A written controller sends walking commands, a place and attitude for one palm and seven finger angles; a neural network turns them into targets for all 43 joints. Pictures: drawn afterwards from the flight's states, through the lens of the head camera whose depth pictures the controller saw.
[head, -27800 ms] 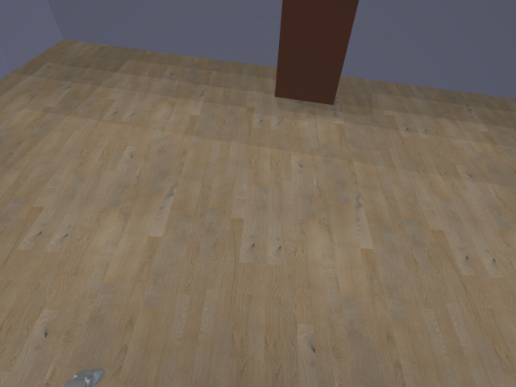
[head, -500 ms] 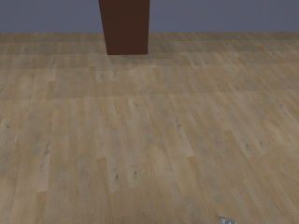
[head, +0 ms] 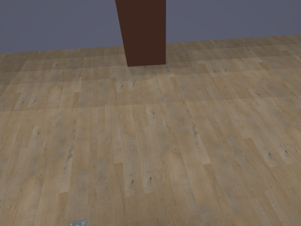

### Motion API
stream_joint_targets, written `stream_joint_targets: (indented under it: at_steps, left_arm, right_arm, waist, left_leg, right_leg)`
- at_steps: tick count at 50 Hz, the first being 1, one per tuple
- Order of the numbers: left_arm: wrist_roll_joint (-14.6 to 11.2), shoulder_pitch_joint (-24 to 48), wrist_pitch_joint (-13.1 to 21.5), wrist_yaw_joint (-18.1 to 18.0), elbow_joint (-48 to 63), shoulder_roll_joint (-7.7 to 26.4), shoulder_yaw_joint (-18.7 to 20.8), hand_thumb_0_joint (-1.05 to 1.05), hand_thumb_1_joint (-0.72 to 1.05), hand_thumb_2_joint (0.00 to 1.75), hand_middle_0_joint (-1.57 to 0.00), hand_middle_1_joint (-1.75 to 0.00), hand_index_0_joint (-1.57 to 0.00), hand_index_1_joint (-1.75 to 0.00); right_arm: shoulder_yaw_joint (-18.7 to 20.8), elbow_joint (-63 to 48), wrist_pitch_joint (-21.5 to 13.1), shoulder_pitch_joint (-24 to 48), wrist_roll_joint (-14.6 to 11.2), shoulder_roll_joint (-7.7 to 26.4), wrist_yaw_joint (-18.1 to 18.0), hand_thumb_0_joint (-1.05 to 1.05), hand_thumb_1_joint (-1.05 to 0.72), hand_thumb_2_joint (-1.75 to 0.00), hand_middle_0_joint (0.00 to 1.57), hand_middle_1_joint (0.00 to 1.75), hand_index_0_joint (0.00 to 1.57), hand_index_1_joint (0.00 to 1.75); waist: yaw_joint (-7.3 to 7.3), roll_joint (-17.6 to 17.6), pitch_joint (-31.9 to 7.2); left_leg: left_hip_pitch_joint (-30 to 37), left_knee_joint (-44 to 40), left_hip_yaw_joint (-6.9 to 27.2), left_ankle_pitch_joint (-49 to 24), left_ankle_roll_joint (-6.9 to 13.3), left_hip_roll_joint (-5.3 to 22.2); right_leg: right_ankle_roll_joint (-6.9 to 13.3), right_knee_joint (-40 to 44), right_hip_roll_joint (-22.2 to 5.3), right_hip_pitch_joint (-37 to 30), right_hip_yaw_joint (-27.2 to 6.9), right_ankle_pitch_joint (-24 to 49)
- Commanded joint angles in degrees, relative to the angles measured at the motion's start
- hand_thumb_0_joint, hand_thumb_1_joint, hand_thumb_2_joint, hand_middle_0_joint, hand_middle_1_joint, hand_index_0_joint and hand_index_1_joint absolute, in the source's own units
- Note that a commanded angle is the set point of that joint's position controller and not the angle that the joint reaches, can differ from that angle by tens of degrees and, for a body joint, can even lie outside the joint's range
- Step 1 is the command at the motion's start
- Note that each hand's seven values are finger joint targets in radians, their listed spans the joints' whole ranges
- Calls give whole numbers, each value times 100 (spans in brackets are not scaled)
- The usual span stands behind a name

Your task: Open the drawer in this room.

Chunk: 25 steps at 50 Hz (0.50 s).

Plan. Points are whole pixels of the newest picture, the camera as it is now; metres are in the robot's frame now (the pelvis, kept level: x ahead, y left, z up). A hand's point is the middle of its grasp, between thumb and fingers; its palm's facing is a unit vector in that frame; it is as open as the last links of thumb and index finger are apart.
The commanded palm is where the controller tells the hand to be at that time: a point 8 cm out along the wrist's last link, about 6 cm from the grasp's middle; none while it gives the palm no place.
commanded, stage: stand and wait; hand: left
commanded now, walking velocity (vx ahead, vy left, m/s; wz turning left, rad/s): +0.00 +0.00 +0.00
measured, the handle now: out of the picture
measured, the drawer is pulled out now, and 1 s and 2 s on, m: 0.00 0.00 0.00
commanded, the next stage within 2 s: turn or walk to find it in 0.72 s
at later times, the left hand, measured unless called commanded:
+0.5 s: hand out of the picture -0.05 +0.19 -0.18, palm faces +0.08 -0.99 -0.14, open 7.3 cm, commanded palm none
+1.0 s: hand out of the picture -0.01 +0.23 -0.17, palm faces +0.06 -0.98 -0.21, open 7.3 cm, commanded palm none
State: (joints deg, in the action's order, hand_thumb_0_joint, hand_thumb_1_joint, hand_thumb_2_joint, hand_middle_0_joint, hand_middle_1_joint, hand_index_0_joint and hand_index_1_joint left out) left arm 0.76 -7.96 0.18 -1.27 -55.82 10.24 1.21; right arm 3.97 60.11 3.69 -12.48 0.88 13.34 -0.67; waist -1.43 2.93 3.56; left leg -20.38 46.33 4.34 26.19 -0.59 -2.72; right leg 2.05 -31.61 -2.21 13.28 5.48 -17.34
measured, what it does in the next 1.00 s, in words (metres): steps on the spot: left foot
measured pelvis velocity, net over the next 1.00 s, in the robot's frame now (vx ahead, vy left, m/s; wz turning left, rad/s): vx -0.02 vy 0.05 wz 0.04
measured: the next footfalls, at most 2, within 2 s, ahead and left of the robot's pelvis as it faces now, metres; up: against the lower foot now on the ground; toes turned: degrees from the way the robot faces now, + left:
left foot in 0.30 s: -0.01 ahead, +0.14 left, +0.00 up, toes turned +2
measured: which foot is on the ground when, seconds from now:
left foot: up 0.00-0.28, down 0.30-1.00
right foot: down 0.00-1.00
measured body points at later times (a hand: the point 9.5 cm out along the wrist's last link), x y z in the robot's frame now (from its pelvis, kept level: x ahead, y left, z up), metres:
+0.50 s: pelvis -0.01 +0.03 +0.01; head -0.02 +0.05 +0.46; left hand -0.05 +0.24 -0.17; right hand +0.04 -0.20 -0.14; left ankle -0.05 +0.14 -0.74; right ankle +0.00 -0.09 -0.74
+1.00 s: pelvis -0.02 +0.05 +0.00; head +0.01 +0.05 +0.45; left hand -0.02 +0.28 -0.16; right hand -0.04 -0.16 -0.16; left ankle -0.05 +0.14 -0.74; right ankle +0.00 -0.09 -0.74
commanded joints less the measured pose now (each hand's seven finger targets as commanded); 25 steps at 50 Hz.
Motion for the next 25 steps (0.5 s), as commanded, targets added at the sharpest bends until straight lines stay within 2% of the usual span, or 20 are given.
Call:
stream_joint_targets:
  at_steps: [1, 2, 4, 6, 8, 10, 11, 13, 14, 15, 16, 17, 18, 19, 21, 25]
  left_arm:
    - [19, -134, 29, -50, 225, 884, 217, 0, 90, 90, -20, -30, -20, -30]
    - [20, -218, 56, -39, 224, 850, 205, 0, 90, 90, -20, -30, -20, -30]
    - [23, -457, 84, -30, 131, 848, 195, 0, 90, 90, -20, -30, -20, -30]
    - [38, -684, 96, -31, 11, 876, 206, 0, 90, 90, -20, -30, -20, -30]
    - [59, -929, 95, -37, -118, 894, 222, 0, 90, 90, -20, -30, -20, -30]
    - [52, -1018, 102, -42, -245, 913, 239, 0, 90, 90, -20, -30, -20, -30]
    - [36, -1036, 97, -49, -296, 898, 220, 0, 90, 90, -20, -30, -20, -30]
    - [-32, -839, 85, -65, -360, 816, 203, 0, 90, 90, -20, -30, -20, -30]
    - [-72, -889, 65, -63, -376, 647, 159, 0, 90, 90, -20, -30, -20, -30]
    - [-80, -979, 55, -39, -399, 506, 115, 0, 90, 90, -20, -30, -20, -30]
    - [-68, -1043, 33, -52, -465, 355, 81, 0, 90, 90, -20, -30, -20, -30]
    - [-45, -1068, 32, -43, -546, 322, 49, 0, 90, 90, -20, -30, -20, -30]
    - [-29, -993, 14, -45, -666, 341, 22, 0, 90, 90, -20, -30, -20, -30]
    - [-30, -1002, 5, -42, -717, 384, 5, 0, 90, 90, -20, -30, -20, -30]
    - [-16, -1127, -2, -36, -863, 361, -35, 0, 90, 90, -20, -30, -20, -30]
    - [-11, -1146, -18, -35, -956, 341, -74, 0, 90, 90, -20, -30, -20, -30]
  right_arm:
    - [77, -219, -96, -137, 27, 287, 13, 0, -90, -90, 20, 30, 20, 30]
    - [58, -177, -105, -193, 19, 259, 21, 0, -90, -90, 20, 30, 20, 30]
    - [33, -161, -127, -156, 2, 224, 20, 0, -90, -90, 20, 30, 20, 30]
    - [1, -156, -160, -44, -10, 164, 12, 0, -90, -90, 20, 30, 20, 30]
    - [-56, -170, -218, 126, -23, 99, -10, 0, -90, -90, 20, 30, 20, 30]
    - [-95, -123, -281, 91, -41, 26, -36, 0, -90, -90, 20, 30, 20, 30]
    - [-127, -57, -309, 7, -45, 0, -55, 0, -90, -90, 20, 30, 20, 30]
    - [-156, 160, -396, -416, -61, -25, -82, 0, -90, -90, 20, 30, 20, 30]
    - [-159, 218, -472, -484, -59, 128, -95, 0, -90, -90, 20, 30, 20, 30]
    - [-129, 205, -520, -415, -44, 320, -111, 0, -90, -90, 20, 30, 20, 30]
    - [-139, 189, -511, -233, -30, 410, -133, 0, -90, -90, 20, 30, 20, 30]
    - [-168, 192, -500, -87, -22, 379, -166, 0, -90, -90, 20, 30, 20, 30]
    - [-200, 245, -522, -17, -29, 260, -177, 0, -90, -90, 20, 30, 20, 30]
    - [-222, 259, -510, -32, -50, 200, -179, 0, -90, -90, 20, 30, 20, 30]
    - [-252, 300, -487, -47, -51, 128, -190, 0, -90, -90, 20, 30, 20, 30]
    - [-275, 316, -480, -239, -61, 117, -194, 0, -90, -90, 20, 30, 20, 30]
  waist:
    - [85, -1142, 125]
    - [98, -1120, 30]
    - [179, -1210, -70]
    - [275, -1228, -148]
    - [406, -1233, -243]
    - [408, -1226, -415]
    - [373, -1143, -494]
    - [137, -976, -682]
    - [147, -485, -749]
    - [220, 79, -763]
    - [300, 265, -586]
    - [330, 126, -427]
    - [295, 462, -379]
    - [297, 529, -247]
    - [305, 178, 65]
    - [249, 40, 424]
  left_leg:
    - [-419, 1343, -74, -213, -64, 340]
    - [-367, 1265, -154, -328, -95, 356]
    - [-281, 939, -279, -356, -148, 396]
    - [-176, 429, -392, -243, -189, 442]
    - [-38, -220, -491, -51, -182, 462]
    - [232, -913, -588, -124, -179, 450]
    - [479, -1311, -614, -377, -162, 424]
    - [1308, -2419, -573, -1430, -110, 473]
    - [1767, -2678, -246, -2013, -9, 748]
    - [1858, -2571, 202, -2742, 173, 1212]
    - [1570, -2585, 325, -2909, 365, 1504]
    - [1365, -2532, 138, -2731, 341, 1427]
    - [1278, -2652, 67, -2754, 300, 1279]
    - [1095, -2772, 25, -2530, 271, 1215]
    - [984, -2779, -94, -2097, 175, 1084]
    - [848, -3027, -73, -1507, 146, 1031]
  right_leg:
    - [487, 1678, -1403, 159, -1199, 995]
    - [448, 1622, -1293, 43, -1049, 1237]
    - [462, 1574, -1235, -160, -966, 1535]
    - [522, 1535, -1264, -396, -992, 1816]
    - [664, 1449, -1318, -593, -1183, 2138]
    - [694, 1289, -1311, -822, -1183, 2542]
    - [625, 1189, -1223, -804, -1145, 2647]
    - [322, 907, -1023, -505, -953, 2213]
    - [120, 666, -768, -167, -785, 1833]
    - [-85, 575, -466, 21, -567, 1414]
    - [-206, 724, -371, -59, -426, 923]
    - [-251, 915, -371, -199, -424, 1005]
    - [-282, 893, -420, -377, -334, 1206]
    - [-302, 954, -426, -532, -319, 1113]
    - [-254, 1151, -455, -475, -463, 1185]
    - [-266, 1315, -455, -352, -480, 900]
